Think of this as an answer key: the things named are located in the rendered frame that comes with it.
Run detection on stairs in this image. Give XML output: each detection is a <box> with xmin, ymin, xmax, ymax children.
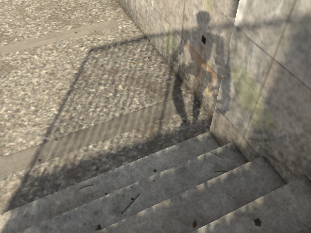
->
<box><xmin>0</xmin><ymin>131</ymin><xmax>311</xmax><ymax>233</ymax></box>

